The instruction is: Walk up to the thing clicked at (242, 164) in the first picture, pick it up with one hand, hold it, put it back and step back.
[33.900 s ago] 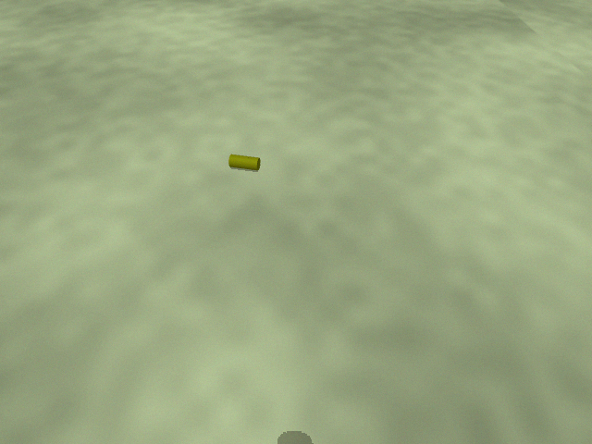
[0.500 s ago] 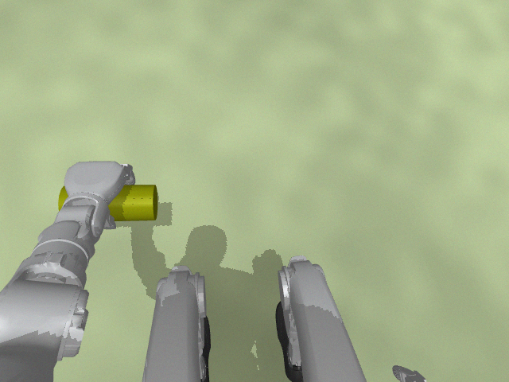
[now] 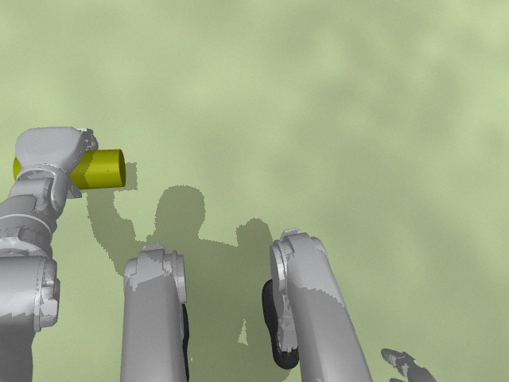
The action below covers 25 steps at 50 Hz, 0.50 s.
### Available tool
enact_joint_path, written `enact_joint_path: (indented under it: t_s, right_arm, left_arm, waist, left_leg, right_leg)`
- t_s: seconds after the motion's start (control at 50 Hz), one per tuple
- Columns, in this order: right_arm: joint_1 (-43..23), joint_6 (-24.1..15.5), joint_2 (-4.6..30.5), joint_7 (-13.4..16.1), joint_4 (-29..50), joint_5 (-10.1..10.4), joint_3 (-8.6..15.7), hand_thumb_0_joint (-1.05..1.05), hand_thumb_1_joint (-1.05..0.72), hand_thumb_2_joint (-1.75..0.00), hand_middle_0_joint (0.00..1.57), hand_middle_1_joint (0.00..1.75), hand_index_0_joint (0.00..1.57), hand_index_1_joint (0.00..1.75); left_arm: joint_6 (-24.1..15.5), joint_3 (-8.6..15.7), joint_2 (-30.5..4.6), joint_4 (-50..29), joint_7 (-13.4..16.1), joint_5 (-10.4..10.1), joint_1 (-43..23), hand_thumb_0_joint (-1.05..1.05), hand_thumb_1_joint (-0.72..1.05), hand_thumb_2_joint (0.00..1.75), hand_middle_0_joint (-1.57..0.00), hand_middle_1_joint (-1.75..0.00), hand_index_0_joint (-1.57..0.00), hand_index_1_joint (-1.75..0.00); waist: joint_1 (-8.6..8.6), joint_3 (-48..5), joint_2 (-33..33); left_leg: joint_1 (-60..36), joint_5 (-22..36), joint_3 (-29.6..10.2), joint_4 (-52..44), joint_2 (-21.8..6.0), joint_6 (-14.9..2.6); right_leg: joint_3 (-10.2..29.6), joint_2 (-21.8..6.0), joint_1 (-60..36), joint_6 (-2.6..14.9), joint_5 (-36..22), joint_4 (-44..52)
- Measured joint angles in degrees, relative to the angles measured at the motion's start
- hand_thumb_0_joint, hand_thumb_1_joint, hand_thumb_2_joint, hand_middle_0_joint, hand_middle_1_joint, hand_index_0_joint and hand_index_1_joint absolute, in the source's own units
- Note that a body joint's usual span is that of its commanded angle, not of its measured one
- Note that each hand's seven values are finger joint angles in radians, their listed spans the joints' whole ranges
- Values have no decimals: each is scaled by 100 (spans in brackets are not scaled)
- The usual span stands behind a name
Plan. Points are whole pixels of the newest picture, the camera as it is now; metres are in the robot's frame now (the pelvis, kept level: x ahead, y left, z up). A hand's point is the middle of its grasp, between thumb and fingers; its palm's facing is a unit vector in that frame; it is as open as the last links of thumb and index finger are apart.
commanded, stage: crouch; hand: left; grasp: from above
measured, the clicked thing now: (74, 170) +0.46 +0.28 -0.21
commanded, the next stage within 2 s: lower in 0.44 s
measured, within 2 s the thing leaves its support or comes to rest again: rests again in 1.88 s
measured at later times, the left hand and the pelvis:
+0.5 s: hand (79, 176) +0.45 +0.28 -0.23, palm faces -0.45 -0.02 -0.89, open 9.6 cm; pelvis -0.01 +0.00 -0.06, yaw -2 degrees
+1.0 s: hand (89, 183) +0.46 +0.28 -0.30, palm faces -0.47 -0.05 -0.88, open 9.5 cm; pelvis -0.01 +0.00 -0.09, yaw -3 degrees
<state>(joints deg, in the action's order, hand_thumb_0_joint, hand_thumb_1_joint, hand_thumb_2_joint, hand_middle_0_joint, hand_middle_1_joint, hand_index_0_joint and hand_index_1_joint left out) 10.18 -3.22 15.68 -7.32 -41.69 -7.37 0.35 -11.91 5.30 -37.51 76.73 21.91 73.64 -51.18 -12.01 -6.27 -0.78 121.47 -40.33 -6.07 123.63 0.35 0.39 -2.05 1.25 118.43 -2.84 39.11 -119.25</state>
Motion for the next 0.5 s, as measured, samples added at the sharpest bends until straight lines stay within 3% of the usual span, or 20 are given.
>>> enact_joint_path:
  t_s: [0.26,0.5]
  right_arm:
    - [48,36,-32,-96,-132,-69,-114,1,-91,-91,20,30,20,30]
    - [-7,-52,-40,-34,-178,-129,-363,1,-91,-90,20,30,20,30]
  left_arm:
    - [-250,-27,-289,490,79,229,-244,0,7,40,-75,-45,-76,-44]
    - [-133,48,-554,1049,301,313,-593,0,8,39,-75,-43,-77,-43]
  waist:
    - [-114,169,135]
    - [-320,229,138]
  left_leg:
    - [577,116,-53,647,22,-4]
    - [941,126,-96,1080,24,1]
  right_leg:
    - [-22,40,545,-13,-125,-598]
    - [-42,81,909,-24,-157,-1005]
